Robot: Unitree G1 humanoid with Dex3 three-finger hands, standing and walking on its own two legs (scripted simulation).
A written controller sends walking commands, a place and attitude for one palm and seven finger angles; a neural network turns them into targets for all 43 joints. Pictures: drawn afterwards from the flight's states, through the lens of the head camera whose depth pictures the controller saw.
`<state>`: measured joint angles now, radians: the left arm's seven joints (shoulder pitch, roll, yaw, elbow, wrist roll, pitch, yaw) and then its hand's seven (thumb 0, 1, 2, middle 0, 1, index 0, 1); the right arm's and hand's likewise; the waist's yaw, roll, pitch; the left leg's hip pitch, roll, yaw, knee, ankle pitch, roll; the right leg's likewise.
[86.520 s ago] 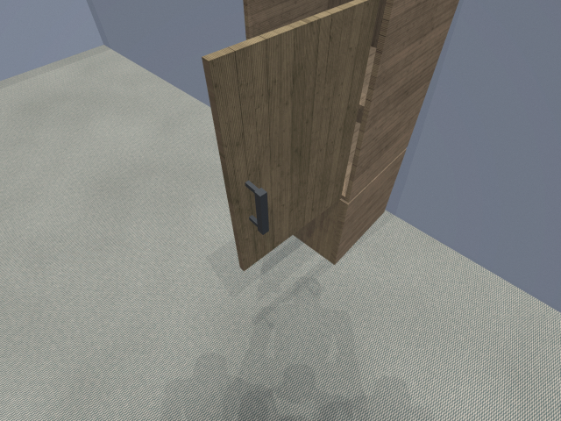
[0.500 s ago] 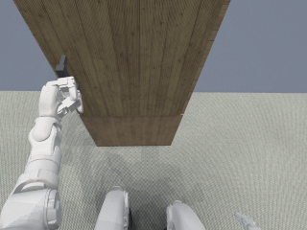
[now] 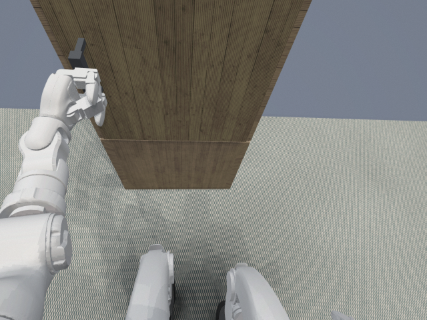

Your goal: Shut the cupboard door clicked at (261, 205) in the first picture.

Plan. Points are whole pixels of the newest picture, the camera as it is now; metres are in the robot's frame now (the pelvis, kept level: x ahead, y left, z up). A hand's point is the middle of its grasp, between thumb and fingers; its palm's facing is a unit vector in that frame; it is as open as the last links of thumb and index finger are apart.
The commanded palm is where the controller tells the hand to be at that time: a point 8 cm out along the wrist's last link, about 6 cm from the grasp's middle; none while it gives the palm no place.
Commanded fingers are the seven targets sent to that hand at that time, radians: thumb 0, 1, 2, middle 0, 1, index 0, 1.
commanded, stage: push the door shut along its arc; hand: left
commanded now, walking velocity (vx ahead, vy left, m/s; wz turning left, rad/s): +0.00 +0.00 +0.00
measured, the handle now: (89, 76) +0.54 +0.25 +0.07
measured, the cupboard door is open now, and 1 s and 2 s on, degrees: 0 0 0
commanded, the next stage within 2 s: pull the fist back off the door in 0.02 s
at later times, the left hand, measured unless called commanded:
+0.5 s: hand (114, 98) +0.48 +0.19 +0.09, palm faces +0.08 -1.00 -0.01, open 3.2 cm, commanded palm +0.46 +0.22 +0.07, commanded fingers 0.00 0.90 0.90 -1.30 -1.50 -1.30 -1.50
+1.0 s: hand (106, 136) +0.40 +0.19 +0.08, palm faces +0.09 -1.00 -0.02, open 3.1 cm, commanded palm +0.40 +0.23 +0.07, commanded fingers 0.00 0.90 0.90 -1.30 -1.50 -1.30 -1.50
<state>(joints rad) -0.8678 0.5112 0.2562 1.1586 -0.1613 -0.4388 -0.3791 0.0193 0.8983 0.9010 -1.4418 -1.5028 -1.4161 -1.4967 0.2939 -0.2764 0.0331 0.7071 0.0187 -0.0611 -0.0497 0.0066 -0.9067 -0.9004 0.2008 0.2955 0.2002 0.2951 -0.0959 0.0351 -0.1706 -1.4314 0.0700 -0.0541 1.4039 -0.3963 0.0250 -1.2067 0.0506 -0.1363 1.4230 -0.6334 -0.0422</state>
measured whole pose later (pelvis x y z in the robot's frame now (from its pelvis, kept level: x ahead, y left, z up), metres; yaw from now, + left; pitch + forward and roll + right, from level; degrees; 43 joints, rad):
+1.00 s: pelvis -0.07 +0.01 +0.01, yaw -2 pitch +18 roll -4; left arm -0.70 0.38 0.30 1.02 -0.13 -0.45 -0.09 0.02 0.90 0.90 -1.31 -1.50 -1.30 -1.50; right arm 0.27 -0.28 0.03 0.68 -0.01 -0.09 -0.05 0.01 -0.91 -0.90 0.20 0.30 0.20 0.30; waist -0.12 0.03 -0.14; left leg -1.37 -0.01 -0.05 1.33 -0.51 0.02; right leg -1.21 0.05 -0.06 1.36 -0.47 -0.01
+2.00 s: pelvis -0.15 +0.02 +0.06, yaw +4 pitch -14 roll -5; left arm -0.15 0.38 0.15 0.05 -0.03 0.09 0.05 0.02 0.89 0.90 -0.88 -1.04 -0.88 -1.03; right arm 0.07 -0.27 0.05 0.62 0.03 0.09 -0.11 0.01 -0.90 -0.90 0.20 0.30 0.20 0.30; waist 0.04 0.10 0.04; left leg -0.67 0.00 -0.03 1.00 -0.25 -0.01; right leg -0.51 0.01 -0.09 1.07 -0.30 -0.01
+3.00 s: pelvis -1.43 +0.02 +0.12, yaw +3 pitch -10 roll -5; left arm 0.21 0.17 0.02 0.70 0.03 0.17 -0.01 0.00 -0.48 0.30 -0.16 -0.30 -0.15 -0.30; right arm 0.39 -0.29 0.00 0.94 -0.04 0.16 -0.05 0.01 -0.91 -0.90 0.20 0.30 0.20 0.29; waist -0.05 0.11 0.05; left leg -0.54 0.05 0.03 0.73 -0.28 0.01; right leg -0.61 0.14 -0.04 1.78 -0.37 0.08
